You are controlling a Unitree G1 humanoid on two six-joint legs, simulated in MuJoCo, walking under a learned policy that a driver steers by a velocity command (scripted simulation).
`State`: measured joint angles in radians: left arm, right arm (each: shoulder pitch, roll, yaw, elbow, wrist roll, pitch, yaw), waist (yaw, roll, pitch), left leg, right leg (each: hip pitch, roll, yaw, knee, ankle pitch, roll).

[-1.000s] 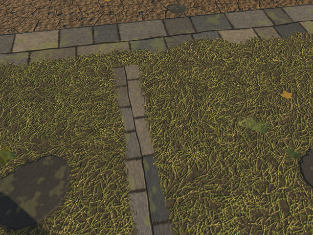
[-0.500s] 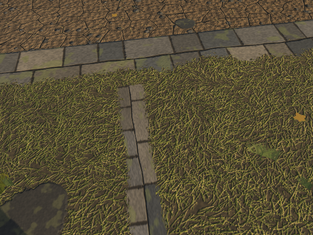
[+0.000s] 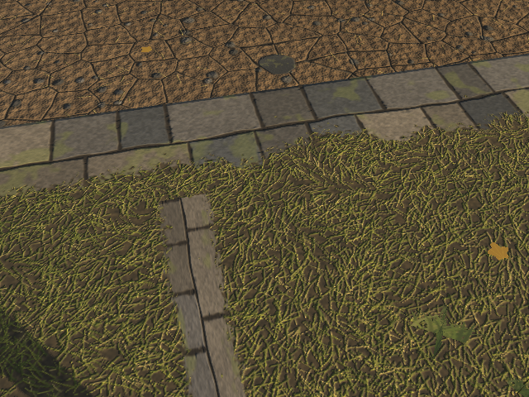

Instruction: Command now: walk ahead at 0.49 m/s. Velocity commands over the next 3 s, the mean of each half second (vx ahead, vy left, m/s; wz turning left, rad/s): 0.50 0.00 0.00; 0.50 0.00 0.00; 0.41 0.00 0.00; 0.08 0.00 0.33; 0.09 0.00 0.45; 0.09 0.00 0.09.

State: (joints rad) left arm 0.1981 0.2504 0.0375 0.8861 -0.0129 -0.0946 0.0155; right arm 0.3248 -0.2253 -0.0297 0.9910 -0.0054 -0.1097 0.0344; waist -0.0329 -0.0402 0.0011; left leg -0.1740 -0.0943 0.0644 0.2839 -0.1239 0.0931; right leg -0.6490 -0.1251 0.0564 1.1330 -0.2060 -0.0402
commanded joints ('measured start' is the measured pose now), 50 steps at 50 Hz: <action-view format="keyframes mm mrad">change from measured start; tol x32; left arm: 1 33 42 12 -43 12 6 6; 50 124 88 39 20 -7 -10 -4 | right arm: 1 -39 -133 -22 -56 2 -16 -20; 50 -139 -95 -36 -126 -5 -3 3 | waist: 1 47 76 53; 13 7 118 46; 17 141 -260 -395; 50 40 118 -50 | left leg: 1 -94 284 -217 -202 66 172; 13 192 348 -187 -10 198 86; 15 68 248 -99 359 396 32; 18 -619 101 -186 1065 -384 -29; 39 -533 175 -71 249 118 -28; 43 46 113 -29 233 80 55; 45 609 496 -772 69 -112 261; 50 27 332 -332 -94 32 128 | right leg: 1 -30 -43 3 -145 153 27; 12 48 46 -51 -616 147 -10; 15 546 60 -47 -639 131 -93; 17 1070 -297 684 -821 -27 -311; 23 499 -97 156 -969 203 -178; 42 729 -106 -24 -724 685 -101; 43 616 -49 -63 -507 677 -70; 45 15 196 5 113 -368 13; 50 45 -21 21 59 -65 -20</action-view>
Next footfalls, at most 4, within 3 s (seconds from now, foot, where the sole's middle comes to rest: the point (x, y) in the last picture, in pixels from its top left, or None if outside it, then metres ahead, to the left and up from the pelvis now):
0.30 right None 0.33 -0.17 -0.78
0.86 left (238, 349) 0.65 0.07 -0.78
1.40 right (311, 251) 0.96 -0.15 -0.78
1.90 left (237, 278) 0.87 0.08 -0.78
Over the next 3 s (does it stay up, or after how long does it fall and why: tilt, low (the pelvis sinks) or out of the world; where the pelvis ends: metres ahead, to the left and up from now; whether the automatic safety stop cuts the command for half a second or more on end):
stays up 0.97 0.04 -0.01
